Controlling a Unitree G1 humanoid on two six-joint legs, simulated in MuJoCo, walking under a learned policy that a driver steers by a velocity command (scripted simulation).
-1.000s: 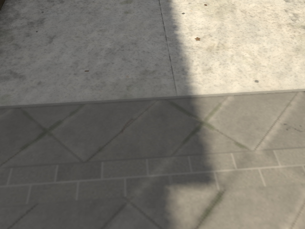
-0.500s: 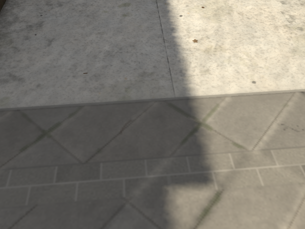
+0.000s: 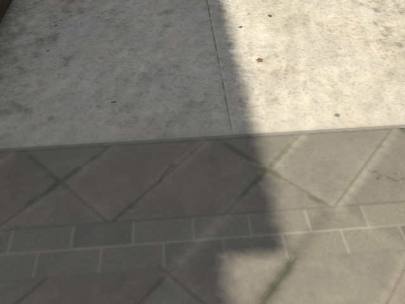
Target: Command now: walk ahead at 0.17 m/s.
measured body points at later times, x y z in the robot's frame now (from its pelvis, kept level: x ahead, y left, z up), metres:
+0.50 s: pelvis +0.18 +0.06 +0.01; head +0.18 +0.07 +0.46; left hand +0.33 +0.31 -0.11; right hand +0.11 -0.17 -0.14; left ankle +0.09 +0.14 -0.73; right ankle +0.30 -0.11 -0.66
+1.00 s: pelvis +0.47 -0.01 +0.01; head +0.48 -0.02 +0.46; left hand +0.48 +0.25 -0.13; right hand +0.60 -0.28 -0.11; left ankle +0.57 +0.17 -0.65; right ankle +0.47 -0.09 -0.73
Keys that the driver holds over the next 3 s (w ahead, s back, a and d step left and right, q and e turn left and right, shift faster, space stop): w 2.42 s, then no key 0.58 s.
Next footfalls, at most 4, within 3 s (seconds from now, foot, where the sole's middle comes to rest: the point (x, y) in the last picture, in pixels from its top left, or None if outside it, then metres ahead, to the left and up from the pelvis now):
0.72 right None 0.51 -0.10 -0.77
1.28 left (173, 223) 0.82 0.15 -0.77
1.82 right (234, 160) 1.13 -0.10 -0.77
2.38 left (182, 110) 1.45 0.14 -0.77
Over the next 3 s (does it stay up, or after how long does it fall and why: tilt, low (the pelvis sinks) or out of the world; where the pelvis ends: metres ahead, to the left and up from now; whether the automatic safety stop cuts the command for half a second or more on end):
stays up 1.47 0.03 0.00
